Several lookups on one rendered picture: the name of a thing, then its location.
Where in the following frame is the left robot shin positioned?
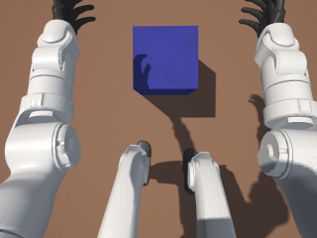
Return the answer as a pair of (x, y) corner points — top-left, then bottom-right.
(118, 145), (147, 167)

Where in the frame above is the carton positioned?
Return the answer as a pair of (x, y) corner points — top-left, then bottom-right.
(133, 26), (199, 95)

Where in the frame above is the right robot shin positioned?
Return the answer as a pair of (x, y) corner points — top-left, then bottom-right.
(187, 152), (220, 189)

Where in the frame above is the left robot forearm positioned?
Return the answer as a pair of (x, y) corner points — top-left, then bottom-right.
(5, 19), (80, 167)

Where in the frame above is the robot right upper arm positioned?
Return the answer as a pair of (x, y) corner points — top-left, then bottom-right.
(257, 128), (317, 238)

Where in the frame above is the robot shin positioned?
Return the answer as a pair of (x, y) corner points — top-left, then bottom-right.
(118, 145), (147, 167)
(187, 152), (220, 189)

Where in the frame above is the robot right hand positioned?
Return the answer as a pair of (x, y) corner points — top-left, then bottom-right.
(239, 0), (286, 38)

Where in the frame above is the right robot forearm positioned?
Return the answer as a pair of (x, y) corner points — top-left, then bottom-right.
(254, 23), (317, 131)

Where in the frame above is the robot left upper arm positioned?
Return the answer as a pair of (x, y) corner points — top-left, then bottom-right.
(0, 121), (81, 238)

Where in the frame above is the robot left hand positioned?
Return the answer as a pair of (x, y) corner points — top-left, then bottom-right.
(52, 0), (96, 36)

